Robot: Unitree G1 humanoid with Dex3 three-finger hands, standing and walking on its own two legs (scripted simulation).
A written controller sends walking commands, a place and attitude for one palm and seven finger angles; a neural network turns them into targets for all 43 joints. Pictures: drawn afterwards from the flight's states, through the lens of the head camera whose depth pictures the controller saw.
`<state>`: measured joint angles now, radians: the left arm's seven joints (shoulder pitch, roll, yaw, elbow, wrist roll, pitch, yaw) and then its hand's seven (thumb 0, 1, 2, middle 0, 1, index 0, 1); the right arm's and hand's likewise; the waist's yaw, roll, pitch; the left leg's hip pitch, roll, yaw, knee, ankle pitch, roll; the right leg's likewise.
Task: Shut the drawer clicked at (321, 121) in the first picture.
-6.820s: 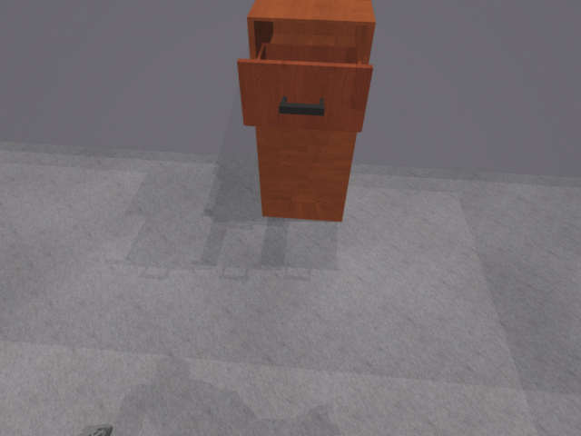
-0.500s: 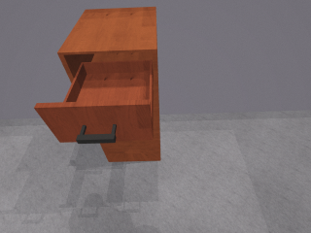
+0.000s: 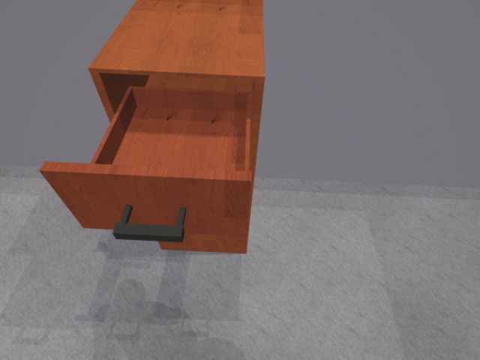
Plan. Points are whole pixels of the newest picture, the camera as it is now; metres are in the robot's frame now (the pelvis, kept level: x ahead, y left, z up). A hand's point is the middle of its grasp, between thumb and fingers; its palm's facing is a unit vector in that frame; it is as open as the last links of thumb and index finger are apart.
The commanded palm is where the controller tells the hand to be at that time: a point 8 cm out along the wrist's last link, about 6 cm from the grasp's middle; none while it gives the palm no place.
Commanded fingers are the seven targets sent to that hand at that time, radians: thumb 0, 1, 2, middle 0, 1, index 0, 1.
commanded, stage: come to a stop and stand still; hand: left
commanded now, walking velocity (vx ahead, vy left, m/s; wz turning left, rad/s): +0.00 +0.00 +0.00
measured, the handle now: (152, 222) +0.32 +0.18 +0.03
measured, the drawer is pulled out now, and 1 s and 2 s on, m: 0.28 0.28 0.28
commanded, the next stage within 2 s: look again from close up in 1.22 s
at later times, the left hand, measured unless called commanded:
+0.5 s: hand out of the picture +0.11 +0.14 -0.15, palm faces +0.04 -0.97 -0.25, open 7.3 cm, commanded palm none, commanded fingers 0.00 0.90 0.90 -0.20 -0.30 -0.20 -0.30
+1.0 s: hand out of the picture -0.03 +0.13 -0.15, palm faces +0.03 -0.98 -0.19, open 7.4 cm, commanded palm none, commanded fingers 0.00 0.90 0.90 -0.20 -0.30 -0.20 -0.30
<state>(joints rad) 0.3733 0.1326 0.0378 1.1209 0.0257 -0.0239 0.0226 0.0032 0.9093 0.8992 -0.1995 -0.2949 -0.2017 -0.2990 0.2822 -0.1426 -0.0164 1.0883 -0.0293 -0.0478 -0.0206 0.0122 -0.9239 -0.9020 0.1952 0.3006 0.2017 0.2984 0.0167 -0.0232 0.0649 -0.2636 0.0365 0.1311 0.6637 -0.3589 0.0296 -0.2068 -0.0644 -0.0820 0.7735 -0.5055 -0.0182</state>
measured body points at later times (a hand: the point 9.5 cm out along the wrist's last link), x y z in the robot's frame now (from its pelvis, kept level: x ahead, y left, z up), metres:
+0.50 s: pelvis +0.03 -0.04 +0.02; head +0.08 -0.06 +0.46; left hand +0.10 +0.19 -0.13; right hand +0.08 -0.28 -0.15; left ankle -0.02 +0.08 -0.67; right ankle +0.10 -0.14 -0.72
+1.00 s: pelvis -0.01 -0.03 +0.02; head +0.00 -0.05 +0.47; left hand -0.03 +0.18 -0.13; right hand +0.00 -0.25 -0.14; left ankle +0.01 +0.08 -0.72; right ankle +0.00 -0.13 -0.72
